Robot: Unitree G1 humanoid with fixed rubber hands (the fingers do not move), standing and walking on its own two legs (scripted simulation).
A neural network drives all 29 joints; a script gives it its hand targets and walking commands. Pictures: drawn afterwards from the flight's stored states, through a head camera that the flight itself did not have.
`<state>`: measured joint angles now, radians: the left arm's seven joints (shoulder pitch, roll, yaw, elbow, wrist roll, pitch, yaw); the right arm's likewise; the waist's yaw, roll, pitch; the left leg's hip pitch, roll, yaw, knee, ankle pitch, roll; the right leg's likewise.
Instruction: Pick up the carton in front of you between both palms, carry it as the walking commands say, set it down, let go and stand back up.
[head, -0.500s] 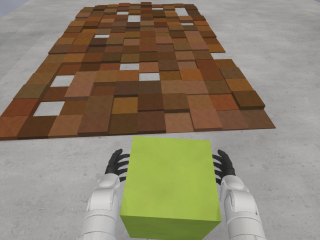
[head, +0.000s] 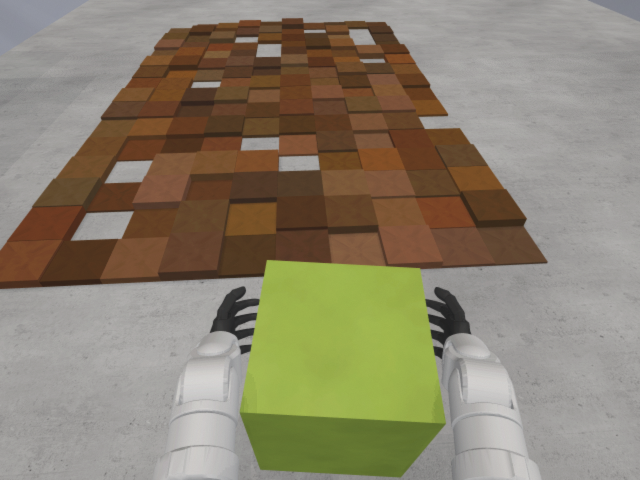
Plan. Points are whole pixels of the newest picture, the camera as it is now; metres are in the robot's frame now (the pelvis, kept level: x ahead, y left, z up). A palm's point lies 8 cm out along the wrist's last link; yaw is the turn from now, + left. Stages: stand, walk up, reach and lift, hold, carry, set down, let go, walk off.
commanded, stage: reach and lift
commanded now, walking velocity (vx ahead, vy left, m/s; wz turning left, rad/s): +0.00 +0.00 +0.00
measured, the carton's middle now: (336, 373) +0.30 +0.00 -0.04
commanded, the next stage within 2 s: hold in 0.62 s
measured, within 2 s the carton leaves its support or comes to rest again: neither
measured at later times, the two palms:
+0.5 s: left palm (224, 334) +0.31 +0.15 +0.04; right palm (456, 335) +0.31 -0.15 +0.04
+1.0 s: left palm (222, 336) +0.29 +0.15 +0.05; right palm (464, 339) +0.30 -0.15 +0.06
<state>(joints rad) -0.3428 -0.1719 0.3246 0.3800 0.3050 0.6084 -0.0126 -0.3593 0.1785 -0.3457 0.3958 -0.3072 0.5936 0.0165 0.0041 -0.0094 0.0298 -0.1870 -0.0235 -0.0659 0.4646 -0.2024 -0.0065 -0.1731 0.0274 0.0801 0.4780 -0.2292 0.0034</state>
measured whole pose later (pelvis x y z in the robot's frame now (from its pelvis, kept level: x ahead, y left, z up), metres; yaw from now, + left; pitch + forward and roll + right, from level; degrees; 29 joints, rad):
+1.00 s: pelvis +0.01 +0.00 +0.01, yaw +0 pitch -8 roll +0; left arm -0.27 -0.15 0.22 0.23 0.28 0.77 -0.01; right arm -0.28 0.16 -0.24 0.24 -0.28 0.75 0.01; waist 0.00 -0.01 0.04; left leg -0.05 -0.02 -0.07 0.37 -0.18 -0.01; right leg -0.04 0.02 0.08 0.38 -0.20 0.00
